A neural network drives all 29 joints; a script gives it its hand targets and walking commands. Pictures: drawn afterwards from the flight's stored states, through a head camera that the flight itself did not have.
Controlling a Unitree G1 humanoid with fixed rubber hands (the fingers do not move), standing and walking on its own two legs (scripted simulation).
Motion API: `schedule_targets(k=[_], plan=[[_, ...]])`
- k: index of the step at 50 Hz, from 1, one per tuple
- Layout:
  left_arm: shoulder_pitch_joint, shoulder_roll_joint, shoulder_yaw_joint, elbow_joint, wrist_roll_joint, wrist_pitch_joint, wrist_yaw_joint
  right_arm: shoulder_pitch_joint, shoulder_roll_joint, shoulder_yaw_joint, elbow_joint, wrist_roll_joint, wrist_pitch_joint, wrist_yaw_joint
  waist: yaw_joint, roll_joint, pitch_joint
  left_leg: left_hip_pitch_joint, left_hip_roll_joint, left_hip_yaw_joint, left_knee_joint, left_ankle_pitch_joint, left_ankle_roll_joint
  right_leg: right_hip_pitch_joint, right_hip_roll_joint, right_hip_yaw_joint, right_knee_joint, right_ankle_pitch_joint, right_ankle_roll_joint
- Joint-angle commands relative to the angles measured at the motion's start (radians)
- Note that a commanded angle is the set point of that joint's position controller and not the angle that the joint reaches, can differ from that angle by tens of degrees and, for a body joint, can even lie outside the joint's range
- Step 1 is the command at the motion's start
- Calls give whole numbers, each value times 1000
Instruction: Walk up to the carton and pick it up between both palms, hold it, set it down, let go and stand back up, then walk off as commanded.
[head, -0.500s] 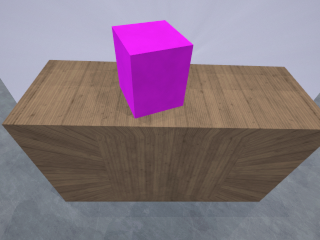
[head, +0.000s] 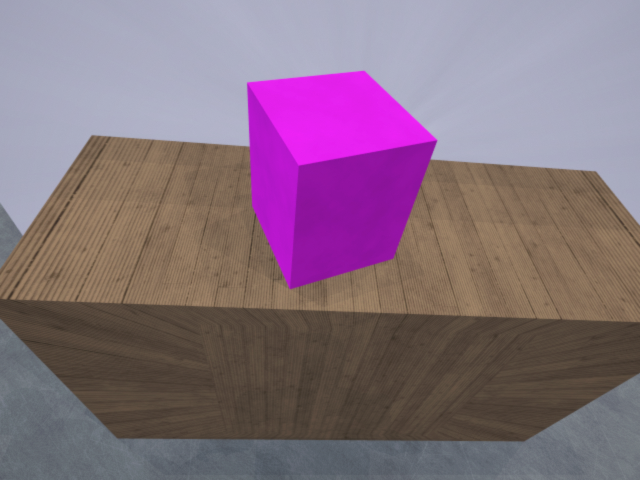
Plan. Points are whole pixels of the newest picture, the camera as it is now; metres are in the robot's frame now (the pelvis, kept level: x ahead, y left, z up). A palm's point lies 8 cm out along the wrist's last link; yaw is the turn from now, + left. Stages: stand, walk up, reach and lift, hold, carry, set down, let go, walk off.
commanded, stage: walk up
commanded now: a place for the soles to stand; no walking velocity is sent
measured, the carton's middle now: (327, 179) +0.57 +0.02 +0.07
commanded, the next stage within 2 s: reach and lift in 1.62 s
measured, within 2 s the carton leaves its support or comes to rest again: neither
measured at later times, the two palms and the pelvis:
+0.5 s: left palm out of the picture +0.15 +0.26 -0.12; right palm out of the picture +0.14 -0.34 -0.12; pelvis +0.07 -0.05 -0.01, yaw +1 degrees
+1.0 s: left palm (128, 455) +0.19 +0.25 -0.12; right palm out of the picture +0.15 -0.34 -0.11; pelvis +0.09 -0.05 -0.01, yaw +0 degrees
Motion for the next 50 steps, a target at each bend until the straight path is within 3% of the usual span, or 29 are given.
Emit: schedule_targets(k=[1,3,5,8,10,11,12,13,14,15,16,18,21,23,24,25,26,27,28,30,32,34,35,36,38,40,42,46,50], plan=[[-9,216,108,-48,22,-1,-10,115,-350,-115,-42,4,-37,-34,-46,147,23,158,249,-364,-415,-72,149,-247,-89,12,-57,109,28],[-54,208,106,-53,26,0,-11,113,-364,-115,-42,1,-33,-36,-49,151,60,128,267,-362,-415,-63,174,-241,-94,4,-101,99,27],[-83,206,103,-59,26,-2,-11,108,-370,-112,-45,-3,-30,-37,-51,172,84,104,269,-329,-380,64,196,-215,-93,-6,-152,83,21],[-74,183,99,-65,24,-15,-3,77,-360,-104,-57,-8,-21,-39,-42,186,18,116,280,-261,-258,390,210,-95,-69,-39,-259,63,3],[-24,161,97,-55,20,-34,7,30,-331,-93,-73,-3,-10,-44,3,176,-69,96,237,-158,-109,669,162,84,-26,-83,-414,142,-22],[33,166,101,-35,25,-43,14,13,-302,-80,-82,2,-2,-44,33,161,-111,52,205,-111,-25,612,119,202,-14,-81,-521,243,-42],[76,220,111,-11,38,-49,20,27,-249,-61,-88,9,1,-45,52,55,-167,-15,145,-76,121,504,72,310,-69,40,-564,330,-75],[61,283,121,-27,42,-52,26,49,-192,-41,-97,17,1,-48,41,-133,-181,-154,26,-3,309,191,16,376,-247,321,-638,427,-153],[30,290,112,-38,14,-47,21,32,-223,-49,-68,22,21,-55,47,-150,-140,-203,-40,-3,375,-265,10,279,-342,462,-722,266,-236],[2,285,113,-49,18,-36,19,30,-264,-58,-60,17,30,-57,47,-134,-86,-210,-32,-56,436,-319,15,204,-331,471,-738,56,-261],[-15,269,105,-48,16,-30,23,29,-270,-58,-55,16,27,-54,35,-113,-38,-229,-20,-58,440,-284,14,178,-318,453,-735,48,-264],[-82,238,92,-72,17,-19,26,57,-260,-62,-33,12,21,-52,16,-94,-69,-186,15,-29,316,-249,-2,183,-256,311,-701,134,-220],[-75,249,89,-68,26,-12,23,66,-250,-65,-21,5,20,-49,21,-129,-100,-115,13,15,120,-254,4,176,-250,270,-643,157,-207],[-123,245,84,-78,20,2,17,108,-233,-68,7,1,10,-54,-18,-92,-113,41,-13,56,-130,-83,14,112,-216,203,-575,154,-177],[-143,216,76,-77,11,7,13,136,-225,-71,26,-10,5,-59,-34,-86,-135,129,-21,45,-179,-4,16,60,-193,169,-527,141,-139],[-163,159,65,-80,1,11,10,126,-259,-79,23,-26,3,-63,-37,0,-115,162,71,-120,-237,-46,42,-36,-150,140,-457,86,-85],[-145,142,63,-72,2,15,7,61,-336,-88,7,-30,-7,-62,-8,152,-79,109,238,-413,-302,-94,116,-101,-39,60,-327,0,-27],[-147,189,72,-52,8,18,16,36,-378,-94,-5,-25,-6,-62,-9,142,-52,46,319,-456,-296,-26,188,-65,-21,-6,-277,-81,-13],[-131,185,73,-44,7,16,17,2,-372,-85,-5,-25,-9,-63,9,142,-46,35,319,-434,-264,101,206,-31,-28,0,-290,-68,-15],[-97,186,74,-25,12,-5,16,-38,-325,-69,-17,-12,-5,-60,31,93,-120,17,220,-256,-149,295,126,132,-57,34,-442,173,-32],[-80,230,87,-25,21,-25,15,-11,-272,-62,-30,-1,3,-53,15,10,-189,-42,87,-102,-33,203,39,251,-147,170,-532,318,-98],[-113,233,84,-31,16,-24,16,7,-236,-54,-18,5,13,-56,2,-45,-180,-42,0,-2,53,0,11,236,-244,267,-583,291,-186],[-139,230,75,-33,16,-19,18,17,-231,-51,-3,5,13,-56,-8,-39,-172,0,6,-3,20,-15,10,194,-245,251,-570,280,-197],[-163,216,71,-40,12,-13,18,39,-235,-52,9,2,9,-56,-22,-25,-177,58,23,-24,-48,24,18,155,-214,192,-543,265,-167],[-185,187,68,-49,9,-4,17,45,-286,-66,11,-13,-1,-55,-20,48,-185,83,121,-182,-158,160,67,119,-111,76,-411,304,-77],[-164,191,70,-32,9,5,17,-10,-329,-74,-4,-12,-5,-57,5,73,-154,62,212,-287,-163,236,126,97,-62,19,-356,239,-36],[-150,194,70,-28,10,0,16,-30,-316,-68,-10,-11,-4,-60,15,70,-162,28,189,-236,-129,290,104,170,-85,43,-405,296,-49],[-163,207,76,-23,13,-11,13,-15,-272,-58,-13,-5,1,-58,-2,25,-201,7,94,-127,-93,182,43,226,-142,122,-484,338,-95],[-183,190,70,-18,12,0,12,-26,-290,-60,-4,-12,4,-56,0,53,-183,18,126,-178,-155,112,63,176,-105,83,-463,227,-72]])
